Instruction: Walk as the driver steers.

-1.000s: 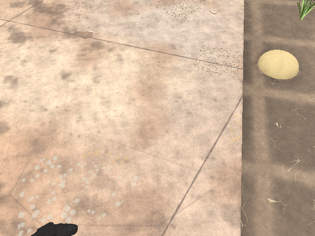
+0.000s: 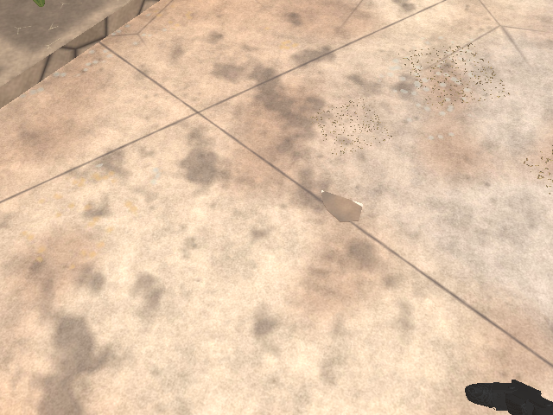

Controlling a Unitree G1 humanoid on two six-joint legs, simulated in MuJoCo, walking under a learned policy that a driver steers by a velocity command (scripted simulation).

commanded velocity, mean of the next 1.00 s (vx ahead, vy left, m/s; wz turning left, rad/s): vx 0.09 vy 0.00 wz -0.74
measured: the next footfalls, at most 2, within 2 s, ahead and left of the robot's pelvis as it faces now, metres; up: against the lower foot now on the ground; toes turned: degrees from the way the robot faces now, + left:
left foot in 0.20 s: +0.34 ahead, +0.09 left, +0.00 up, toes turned -19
right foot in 0.62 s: +0.15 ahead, -0.07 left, +0.00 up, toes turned -37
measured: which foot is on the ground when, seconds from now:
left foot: up 0.00-0.18, down 0.20-0.62, up 0.64-1.00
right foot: down 0.00-0.20, up 0.22-0.60, down 0.62-1.00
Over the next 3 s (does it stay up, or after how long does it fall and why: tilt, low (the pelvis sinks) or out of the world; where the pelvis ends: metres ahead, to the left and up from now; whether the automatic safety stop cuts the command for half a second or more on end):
stays up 1.21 -0.09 0.00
